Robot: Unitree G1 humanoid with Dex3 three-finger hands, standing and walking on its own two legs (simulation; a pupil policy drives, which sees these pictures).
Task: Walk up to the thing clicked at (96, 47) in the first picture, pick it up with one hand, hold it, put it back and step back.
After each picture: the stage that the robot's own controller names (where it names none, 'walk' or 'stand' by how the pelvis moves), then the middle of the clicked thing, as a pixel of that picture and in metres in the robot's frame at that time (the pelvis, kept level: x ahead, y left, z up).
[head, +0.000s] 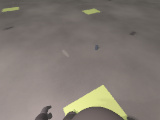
stand; (96, 47) +1.55 -0.17 -0.72
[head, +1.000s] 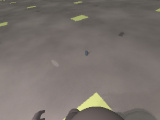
walk; (86, 53) +1.43 +0.18 -0.69
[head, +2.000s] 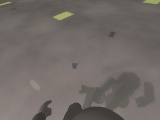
walk; (73, 66) +0.90 +0.34 -0.71
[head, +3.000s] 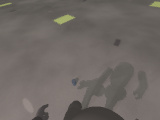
walk; (74, 82) +0.58 +0.28 -0.71
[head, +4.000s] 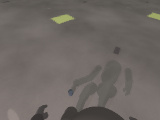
stand; (70, 92) +0.41 +0.21 -0.70
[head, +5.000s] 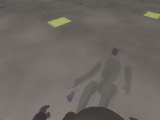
stand; (69, 98) +0.35 +0.23 -0.72
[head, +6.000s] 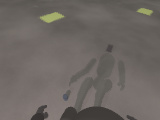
stand; (65, 97) +0.32 +0.25 -0.71
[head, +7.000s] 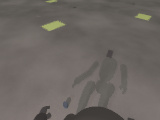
stand; (65, 105) +0.29 +0.26 -0.72
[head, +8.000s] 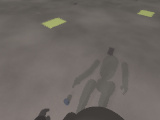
stand; (66, 102) +0.30 +0.26 -0.73
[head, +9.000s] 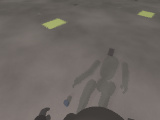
stand; (66, 103) +0.29 +0.26 -0.73
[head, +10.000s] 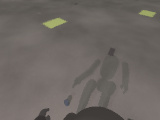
stand; (66, 102) +0.29 +0.26 -0.73
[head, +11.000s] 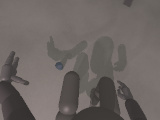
go down; (59, 66) +0.36 +0.28 -0.38
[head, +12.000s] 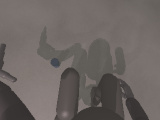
go down; (55, 63) +0.36 +0.30 -0.30
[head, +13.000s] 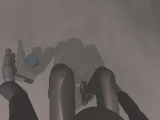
close in; (32, 61) +0.34 +0.32 -0.22
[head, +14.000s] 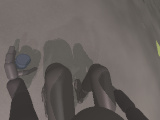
close; (22, 62) +0.35 +0.32 -0.21
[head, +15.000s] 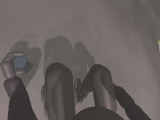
lift; (21, 63) +0.33 +0.32 -0.21
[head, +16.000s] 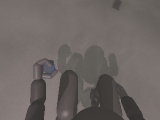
lift; (50, 69) +0.30 +0.28 -0.07
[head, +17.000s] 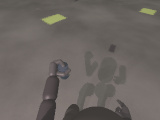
lift; (63, 71) +0.33 +0.18 +0.05
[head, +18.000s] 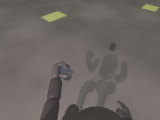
hold; (66, 72) +0.33 +0.17 +0.01
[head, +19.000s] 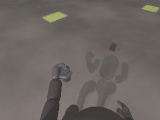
hold; (65, 74) +0.33 +0.18 +0.00
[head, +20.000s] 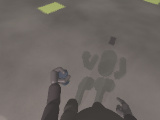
crouch; (64, 77) +0.31 +0.18 -0.05
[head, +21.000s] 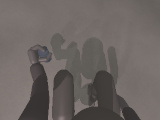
lower; (45, 55) +0.42 +0.28 -0.11
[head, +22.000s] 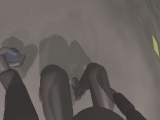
lower; (14, 58) +0.38 +0.33 -0.22
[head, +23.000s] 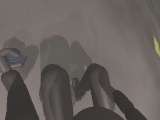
lower; (16, 59) +0.36 +0.33 -0.22
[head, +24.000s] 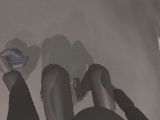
lower; (18, 59) +0.36 +0.33 -0.21
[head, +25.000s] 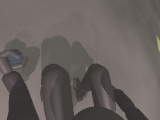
lower; (17, 60) +0.36 +0.33 -0.21
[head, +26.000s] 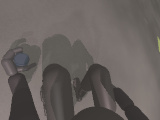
open; (21, 61) +0.34 +0.32 -0.22
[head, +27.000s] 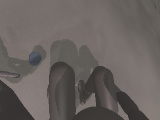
stand; (35, 59) +0.35 +0.30 -0.22
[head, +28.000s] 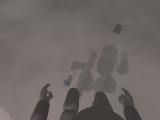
stand; (66, 83) +0.36 +0.24 -0.55
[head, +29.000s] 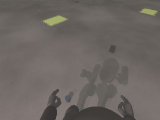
stand; (67, 99) +0.34 +0.24 -0.66
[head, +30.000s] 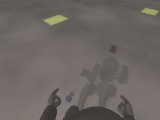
stand; (68, 99) +0.33 +0.23 -0.66
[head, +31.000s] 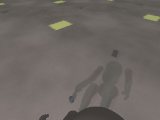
stand; (71, 99) +0.36 +0.22 -0.72
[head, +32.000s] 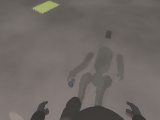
walk; (70, 84) +0.41 +0.23 -0.69
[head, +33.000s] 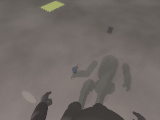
walk; (74, 70) +0.67 +0.23 -0.70
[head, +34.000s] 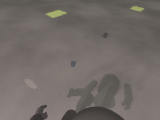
stand; (72, 64) +0.95 +0.27 -0.71
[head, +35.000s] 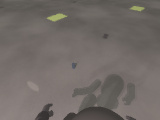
stand; (73, 65) +0.95 +0.28 -0.72
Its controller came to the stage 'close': yes
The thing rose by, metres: 0.71
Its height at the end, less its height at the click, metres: +0.00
